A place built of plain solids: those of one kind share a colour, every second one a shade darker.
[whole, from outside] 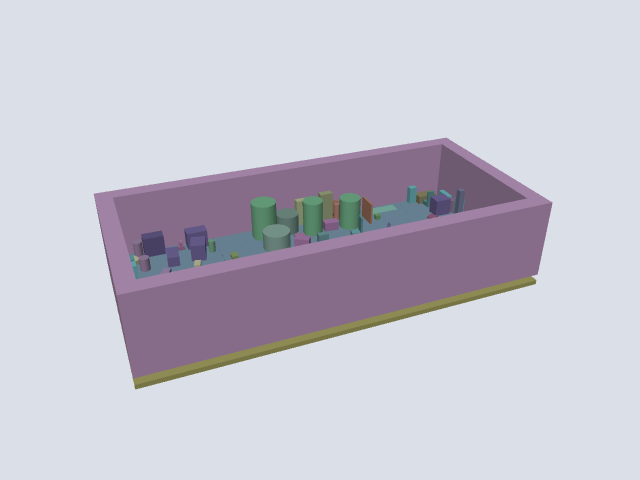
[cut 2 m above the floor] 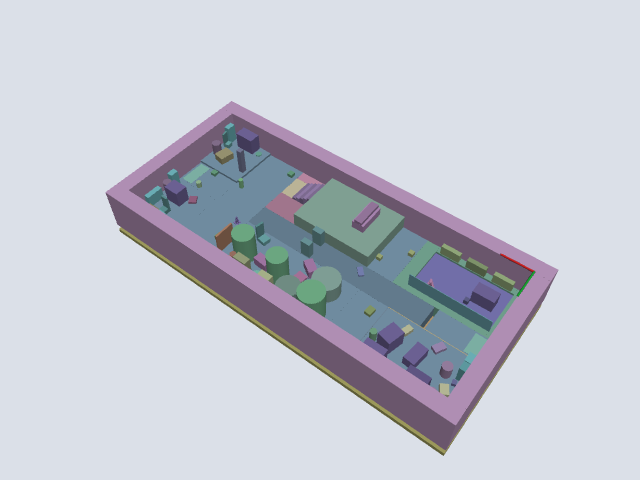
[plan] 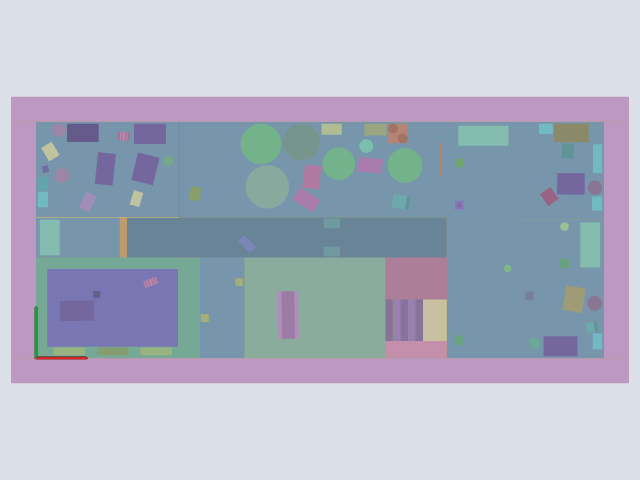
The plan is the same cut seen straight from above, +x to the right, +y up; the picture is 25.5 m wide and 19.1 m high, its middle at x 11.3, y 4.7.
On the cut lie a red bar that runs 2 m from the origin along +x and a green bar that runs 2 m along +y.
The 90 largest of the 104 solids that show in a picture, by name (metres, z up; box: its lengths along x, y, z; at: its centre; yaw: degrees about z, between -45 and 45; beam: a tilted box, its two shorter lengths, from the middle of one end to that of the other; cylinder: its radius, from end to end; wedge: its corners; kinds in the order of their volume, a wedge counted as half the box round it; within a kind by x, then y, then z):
{
 "wall_1": {"box": [1.0, 9.4, 5.0], "at": [-0.5, 4.7, 1.5]},
 "wall_2": {"box": [24.6, 1.0, 5.0], "at": [11.3, -0.5, 1.5]},
 "wall_3": {"box": [24.6, 1.0, 5.0], "at": [11.3, 9.9, 1.5]},
 "wall_4": {"box": [1.0, 9.4, 5.0], "at": [23.1, 4.7, 1.5]},
 "floor_1": {"box": [3.33, 1.6, 1.0], "at": [1.67, 4.8, -0.5]},
 "floor_2": {"box": [5.7, 3.8, 1.0], "at": [2.85, 7.5, -0.5]},
 "floor_3": {"box": [2.0, 3.8, 1.0], "at": [6.7, 7.5, -0.5]},
 "floor_4": {"box": [1.8, 4.0, 1.0], "at": [7.4, 2.0, -0.5]},
 "floor_5": {"box": [12.73, 1.6, 1.0], "at": [9.98, 4.8, -0.5]},
 "floor_6": {"box": [8.65, 3.8, 1.0], "at": [12.03, 7.5, -0.5]},
 "floor_7": {"box": [2.9, 9.4, 1.0], "at": [17.8, 4.7, -0.5]},
 "floor_8": {"box": [3.35, 3.5, 1.16], "at": [20.93, 1.75, -0.42]},
 "floor_9": {"box": [3.35, 2.0, 1.0], "at": [20.93, 4.5, -0.5]},
 "floor_10": {"box": [3.35, 3.9, 1.0], "at": [20.93, 7.45, -0.5]},
 "floor_base_1": {"box": [24.6, 11.4, 0.3], "at": [11.3, 4.7, -1.57]},
 "floor_deck_1": {"box": [5.6, 4.0, 1.96], "at": [11.1, 2.0, -0.02]},
 "floor_pit_1": {"box": [5.2, 3.1, 0.86], "at": [3.05, 2.0, -0.57]},
 "vat_1": {"cylinder": 0.81, "from": [8.95, 8.52, 0.0], "to": [8.95, 8.52, 2.42]},
 "vat_2": {"cylinder": 0.65, "from": [12.05, 7.74, 0.0], "to": [12.05, 7.74, 2.3]},
 "vat_3": {"cylinder": 0.69, "from": [14.68, 7.67, 0.0], "to": [14.68, 7.67, 2.05]},
 "floor_rim_1": {"box": [0.45, 4.0, 1.0], "at": [0.23, 2.0, -0.5]},
 "floor_rim_2": {"box": [5.2, 0.45, 1.0], "at": [3.05, 0.23, -0.5]},
 "floor_rim_3": {"box": [5.2, 0.45, 1.0], "at": [3.05, 3.77, -0.5]},
 "floor_rim_4": {"box": [0.85, 4.0, 1.0], "at": [6.08, 2.0, -0.5]},
 "pallet_load_1": {"box": [1.36, 0.81, 0.93], "at": [1.63, 1.88, 0.33], "yaw": 0.9},
 "pallet_load_2": {"box": [1.26, 0.73, 1.29], "at": [1.86, 8.96, 0.65]},
 "pallet_load_3": {"box": [0.72, 1.27, 0.65], "at": [2.76, 7.53, 0.33], "yaw": -6.3},
 "pallet_load_4": {"box": [0.89, 1.13, 1.08], "at": [4.35, 7.53, 0.54], "yaw": -13.7},
 "pallet_load_5": {"box": [1.28, 0.81, 1.13], "at": [4.54, 8.93, 0.56]},
 "pallet_load_6": {"box": [1.36, 0.8, 1.19], "at": [20.87, 0.47, 0.76]},
 "pallet_load_7": {"box": [1.1, 0.86, 1.14], "at": [21.29, 6.93, 0.57], "yaw": -0.2},
 "floor_fore_1": {"box": [2.45, 0.68, 1.0], "at": [15.12, 0.34, -0.5]},
 "floor_fore_2": {"box": [2.45, 1.67, 1.0], "at": [15.12, 3.17, -0.5]},
 "tank_low_1": {"cylinder": 0.86, "from": [9.21, 6.81, 0.0], "to": [9.21, 6.81, 1.14]},
 "tank_low_2": {"cylinder": 0.74, "from": [10.56, 8.59, 0.0], "to": [10.56, 8.59, 1.26]},
 "step_tread_1": {"box": [0.3, 1.65, 1.8], "at": [14.05, 1.5, -0.1]},
 "step_tread_2": {"box": [0.3, 1.65, 1.64], "at": [14.35, 1.5, -0.18]},
 "step_tread_3": {"box": [0.3, 1.65, 1.48], "at": [14.65, 1.5, -0.26]},
 "step_tread_4": {"box": [0.3, 1.65, 1.32], "at": [14.95, 1.5, -0.34]},
 "step_tread_5": {"box": [0.3, 1.65, 1.16], "at": [15.25, 1.5, -0.42]},
 "crate_stack_1": {"box": [0.39, 0.54, 1.16], "at": [0.27, 6.95, 0.58]},
 "crate_stack_2": {"box": [0.41, 0.62, 1.11], "at": [0.28, 6.31, 0.56]},
 "crate_stack_3": {"box": [0.55, 0.41, 1.19], "at": [20.29, 9.12, 0.59]},
 "crate_stack_4": {"box": [0.41, 0.56, 1.23], "at": [22.32, 6.16, 0.61]},
 "crate_stack_5": {"box": [0.38, 0.63, 1.31], "at": [22.34, 0.67, 0.81]},
 "crate_stack_6": {"box": [0.37, 1.15, 0.85], "at": [22.34, 7.94, 0.42]},
 "floor_before_steps_1": {"box": [0.95, 1.65, 1.0], "at": [15.88, 1.5, -0.5]},
 "control_cabinet_1": {"box": [0.81, 0.44, 1.79], "at": [11.77, 9.11, 0.9]},
 "control_cabinet_2": {"box": [0.88, 0.47, 1.98], "at": [13.51, 9.1, 0.99]},
 "cask_row_1": {"box": [0.82, 1.89, 0.54], "at": [10.04, 1.71, 1.23], "yaw": 0.9},
 "cask_row_2": {"box": [0.51, 1.89, 0.21], "at": [10.04, 1.71, 1.6], "yaw": 0.9},
 "sack_pile_1": {"box": [1.37, 0.74, 0.56], "at": [21.31, 8.96, 0.28]},
 "sack_pile_2": {"box": [0.78, 0.99, 0.49], "at": [21.41, 2.34, 0.41], "yaw": -10.4},
 "barrel_1": {"cylinder": 0.27, "from": [0.91, 9.06, 0.0], "to": [0.91, 9.06, 0.96]},
 "barrel_2": {"cylinder": 0.3, "from": [1.03, 7.27, 0.0], "to": [1.03, 7.27, 0.82]},
 "barrel_3": {"cylinder": 0.3, "from": [22.23, 2.18, 0.16], "to": [22.23, 2.18, 1.03]},
 "barrel_4": {"cylinder": 0.28, "from": [22.25, 6.78, 0.0], "to": [22.25, 6.78, 0.89]},
 "edgeS_1": {"box": [1.25, 0.31, 0.65], "at": [1.32, 0.27, 0.33]},
 "edgeS_2": {"box": [1.25, 0.31, 0.65], "at": [3.05, 0.27, 0.33]},
 "edgeS_3": {"box": [1.25, 0.31, 0.65], "at": [4.78, 0.27, 0.33]},
 "pump_skid_1": {"box": [0.96, 0.57, 0.59], "at": [10.76, 6.3, 0.29], "yaw": -32.7},
 "pump_skid_2": {"box": [0.96, 0.57, 0.59], "at": [13.3, 7.67, 0.29], "yaw": -5.4},
 "keg_stack_1": {"cylinder": 0.2, "from": [14.21, 8.74, 0.14], "to": [14.21, 8.74, 1.19]},
 "keg_stack_2": {"cylinder": 0.2, "from": [14.21, 9.13, 0.14], "to": [14.21, 9.13, 1.19]},
 "keg_stack_3": {"box": [0.78, 0.78, 0.19], "at": [14.4, 8.94, 0.05]},
 "keg_stack_4": {"cylinder": 0.2, "from": [14.6, 8.74, 0.14], "to": [14.6, 8.74, 1.19]},
 "keg_stack_5": {"cylinder": 0.2, "from": [14.6, 9.13, 0.14], "to": [14.6, 9.13, 1.19]},
 "neck_1": {"box": [0.65, 0.39, 1.15], "at": [11.77, 4.24, 0.57]},
 "neck_2": {"box": [0.65, 0.39, 1.15], "at": [11.77, 5.36, 0.57]},
 "column_a0b_1": {"box": [0.35, 0.35, 3.84], "at": [19.64, 2.47, 2.08]},
 "hand_truck_1": {"box": [0.68, 0.54, 0.3], "at": [14.52, 6.21, 0.15], "yaw": -9.0},
 "hand_truck_2": {"box": [0.14, 0.54, 1.03], "at": [14.79, 6.17, 0.81], "yaw": -9.0},
 "hand_truck_3": {"box": [0.48, 0.14, 0.87], "at": [21.15, 8.01, 0.73], "yaw": -0.7},
 "hand_truck_4": {"box": [0.48, 0.62, 0.3], "at": [21.16, 8.25, 0.15], "yaw": -0.7},
 "hand_truck_5": {"box": [0.44, 0.41, 0.29], "at": [22.13, 1.24, 0.3], "yaw": 9.0},
 "hand_truck_6": {"box": [0.13, 0.41, 0.82], "at": [22.28, 1.26, 0.86], "yaw": 9.0},
 "screenE_1": {"box": [0.13, 1.35, 1.48], "at": [16.09, 7.89, 0.74]},
 "low_mat_1": {"box": [0.8, 1.42, 0.06], "at": [0.55, 4.8, -0.02]},
 "low_mat_2": {"box": [2.0, 0.8, 0.06], "at": [17.8, 8.85, -0.02]},
 "low_mat_3": {"box": [0.8, 1.8, 0.06], "at": [22.05, 4.5, -0.02]},
 "floor_gap_1": {"box": [0.29, 1.6, 0.5], "at": [3.48, 4.8, -1.15]},
 "rail_1": {"box": [5.28, 0.04, 0.98], "at": [3.05, 3.57, 0.49]},
 "crate_1": {"box": [0.49, 0.62, 0.31], "at": [0.57, 8.22, 0.15], "yaw": 31.0},
 "crate_2": {"box": [0.39, 0.59, 0.3], "at": [4.0, 6.35, 0.15], "yaw": -16.6},
 "pallet_1": {"box": [0.66, 0.93, 0.18], "at": [10.97, 7.21, 0.04], "yaw": -7.4},
 "bin_1": {"cylinder": 0.2, "from": [5.26, 7.83, 0.0], "to": [5.26, 7.83, 0.75]},
 "sack_1": {"box": [0.45, 0.7, 0.24], "at": [2.06, 6.21, 0.12], "yaw": -28.1},
 "inway_crate_1": {"box": [0.41, 0.54, 0.29], "at": [6.34, 6.54, 0.1], "yaw": -3.7},
 "carton_folded_1": {"box": [0.51, 0.58, 0.18], "at": [20.43, 6.43, 0.04], "yaw": 34.9},
 "edge_barrel_1": {"cylinder": 0.15, "from": [18.76, 3.56, 0.0], "to": [18.76, 3.56, 0.68]}
}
